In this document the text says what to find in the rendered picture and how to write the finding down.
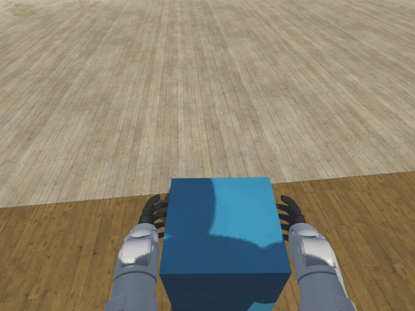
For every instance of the carton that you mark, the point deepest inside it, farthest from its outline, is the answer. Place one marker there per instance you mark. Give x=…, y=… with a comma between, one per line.
x=223, y=247

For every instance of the robot right hand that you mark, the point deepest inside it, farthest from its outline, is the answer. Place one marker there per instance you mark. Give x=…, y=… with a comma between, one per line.
x=295, y=215

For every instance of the robot left forearm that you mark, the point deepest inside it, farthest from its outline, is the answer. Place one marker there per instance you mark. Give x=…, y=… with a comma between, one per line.
x=135, y=278

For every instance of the robot right forearm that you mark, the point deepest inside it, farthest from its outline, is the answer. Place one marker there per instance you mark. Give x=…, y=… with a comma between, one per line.
x=317, y=272

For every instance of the robot left hand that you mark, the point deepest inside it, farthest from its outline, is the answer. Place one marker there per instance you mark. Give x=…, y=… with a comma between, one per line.
x=148, y=215

